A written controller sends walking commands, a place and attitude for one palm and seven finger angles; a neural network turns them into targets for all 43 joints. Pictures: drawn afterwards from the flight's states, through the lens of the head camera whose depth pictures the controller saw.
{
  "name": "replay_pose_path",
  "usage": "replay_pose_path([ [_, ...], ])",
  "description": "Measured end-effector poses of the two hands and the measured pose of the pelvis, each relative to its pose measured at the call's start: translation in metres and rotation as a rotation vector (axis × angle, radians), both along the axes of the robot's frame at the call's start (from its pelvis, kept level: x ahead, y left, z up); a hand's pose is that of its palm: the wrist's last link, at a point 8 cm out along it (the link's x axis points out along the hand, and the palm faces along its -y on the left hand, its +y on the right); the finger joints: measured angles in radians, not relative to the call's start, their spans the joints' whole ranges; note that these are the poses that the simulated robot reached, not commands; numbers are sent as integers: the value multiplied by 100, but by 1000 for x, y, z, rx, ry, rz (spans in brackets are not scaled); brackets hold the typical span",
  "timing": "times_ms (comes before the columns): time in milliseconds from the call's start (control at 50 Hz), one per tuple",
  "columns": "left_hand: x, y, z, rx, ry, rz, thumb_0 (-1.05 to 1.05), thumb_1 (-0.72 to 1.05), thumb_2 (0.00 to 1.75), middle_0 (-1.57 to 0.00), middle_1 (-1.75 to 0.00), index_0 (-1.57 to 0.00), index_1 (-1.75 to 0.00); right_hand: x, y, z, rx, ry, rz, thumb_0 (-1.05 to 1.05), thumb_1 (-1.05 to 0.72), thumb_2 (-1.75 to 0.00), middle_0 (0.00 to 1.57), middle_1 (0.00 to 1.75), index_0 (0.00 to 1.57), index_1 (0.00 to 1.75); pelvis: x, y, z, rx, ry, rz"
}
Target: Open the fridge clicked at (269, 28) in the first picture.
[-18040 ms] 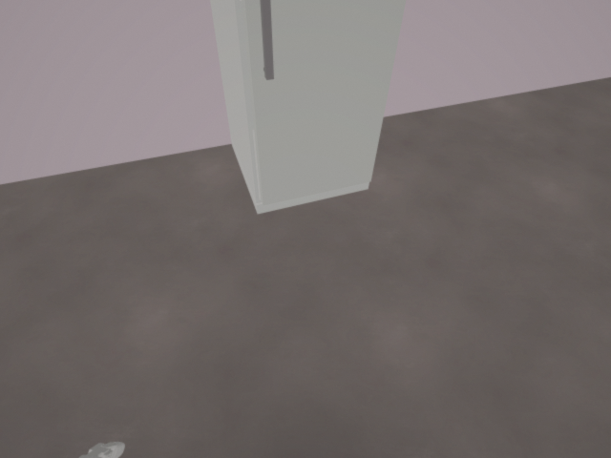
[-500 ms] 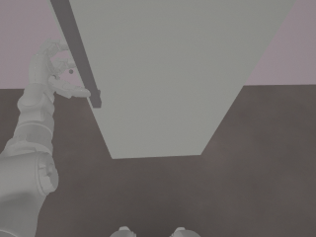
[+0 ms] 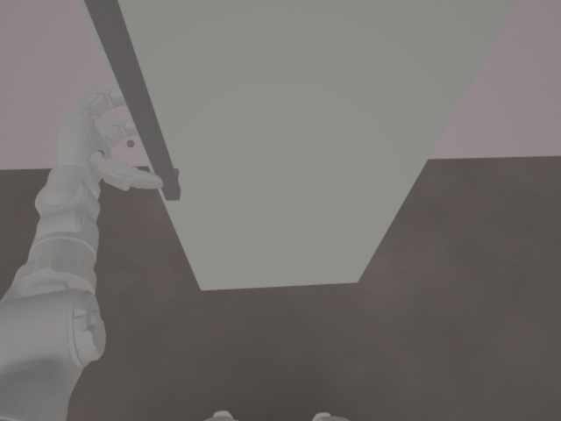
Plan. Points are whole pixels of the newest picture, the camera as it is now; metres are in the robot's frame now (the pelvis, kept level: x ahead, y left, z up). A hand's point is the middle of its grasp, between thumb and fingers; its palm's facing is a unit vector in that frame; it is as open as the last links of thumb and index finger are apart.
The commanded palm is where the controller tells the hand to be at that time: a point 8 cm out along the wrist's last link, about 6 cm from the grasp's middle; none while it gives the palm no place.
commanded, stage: slide the fingers in behind the handle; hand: left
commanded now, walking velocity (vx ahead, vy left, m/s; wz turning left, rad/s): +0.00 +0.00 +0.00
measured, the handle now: (136, 76) +0.53 +0.18 +0.19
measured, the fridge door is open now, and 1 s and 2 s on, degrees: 0 0 0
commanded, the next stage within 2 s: grip the handle and tug to test in 1.36 s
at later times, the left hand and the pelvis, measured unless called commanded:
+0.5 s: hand (146, 139) +0.48 +0.17 +0.12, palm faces +0.03 -1.00 +0.00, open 13.9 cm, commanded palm +0.46 +0.22 +0.12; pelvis +0.01 +0.00 +0.00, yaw +1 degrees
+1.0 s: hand (162, 140) +0.48 +0.15 +0.12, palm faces +0.02 -1.00 +0.00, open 13.9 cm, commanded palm +0.46 +0.20 +0.12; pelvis +0.00 +0.00 +0.00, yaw +1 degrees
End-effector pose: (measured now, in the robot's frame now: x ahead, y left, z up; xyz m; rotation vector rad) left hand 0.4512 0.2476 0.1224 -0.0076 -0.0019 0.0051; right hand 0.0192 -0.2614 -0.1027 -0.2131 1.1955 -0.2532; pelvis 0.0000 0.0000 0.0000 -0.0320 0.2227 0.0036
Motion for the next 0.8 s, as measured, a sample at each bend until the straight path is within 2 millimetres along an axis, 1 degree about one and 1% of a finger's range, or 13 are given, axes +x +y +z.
replay_pose_path([
  [120,6,-8,-7,1,10,10,-1,-51,30,-30,-120,-31,-120,19,5,0,0,-41,26,0,-91,-90,20,30,20,30,0,2,-1,0,5,7],
  [200,11,-12,-5,14,-12,14,-1,-50,30,-31,-121,-31,-120,24,7,-2,3,-45,37,0,-91,-90,20,30,20,30,1,4,-2,0,13,8],
  [300,12,-11,-5,12,-8,17,-1,-50,30,-33,-123,-33,-121,22,8,-3,13,-29,33,0,-91,-90,20,30,20,30,6,5,-2,2,15,3],
  [400,12,-18,-3,8,-8,7,-1,-50,30,-32,-122,-32,-121,19,9,-4,20,-14,25,0,-91,-90,20,30,20,30,8,5,-1,1,7,6],
  [800,10,-30,-6,15,-2,27,-1,-50,30,-31,-122,-31,-121,8,1,-4,12,1,22,0,-91,-90,20,30,20,30,1,-1,-2,4,6,11],
])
